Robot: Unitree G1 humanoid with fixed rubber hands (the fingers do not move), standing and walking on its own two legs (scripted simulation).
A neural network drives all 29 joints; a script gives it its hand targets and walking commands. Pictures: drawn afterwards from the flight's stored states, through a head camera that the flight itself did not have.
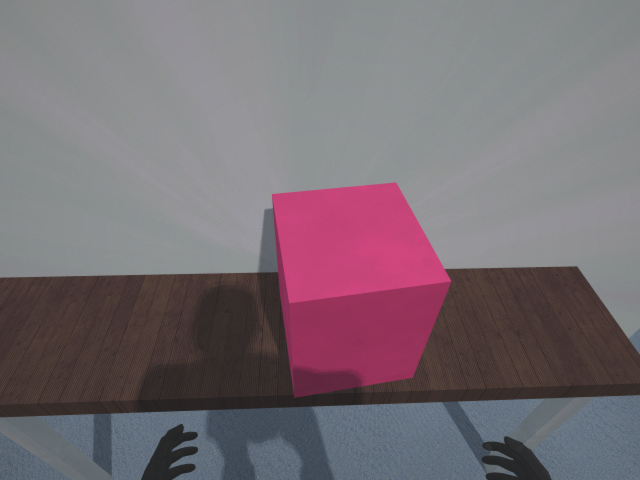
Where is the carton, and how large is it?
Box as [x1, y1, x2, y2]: [272, 182, 450, 397]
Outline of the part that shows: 395,182 272,194 280,297 294,397 412,377 450,283 450,280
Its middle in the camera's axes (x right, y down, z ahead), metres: +0.04 +0.08 +0.62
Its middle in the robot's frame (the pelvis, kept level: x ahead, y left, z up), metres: +0.43 -0.01 -0.01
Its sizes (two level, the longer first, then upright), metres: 0.210 0.200 0.250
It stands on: a table, 0.64 m high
